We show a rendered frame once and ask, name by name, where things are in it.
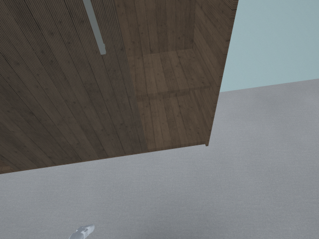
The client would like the robot left hand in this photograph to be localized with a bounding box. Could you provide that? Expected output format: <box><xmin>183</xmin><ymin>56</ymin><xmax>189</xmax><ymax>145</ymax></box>
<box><xmin>69</xmin><ymin>224</ymin><xmax>95</xmax><ymax>239</ymax></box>

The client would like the handle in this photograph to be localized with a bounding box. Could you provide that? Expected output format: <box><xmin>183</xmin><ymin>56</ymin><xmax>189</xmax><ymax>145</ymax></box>
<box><xmin>83</xmin><ymin>0</ymin><xmax>106</xmax><ymax>55</ymax></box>

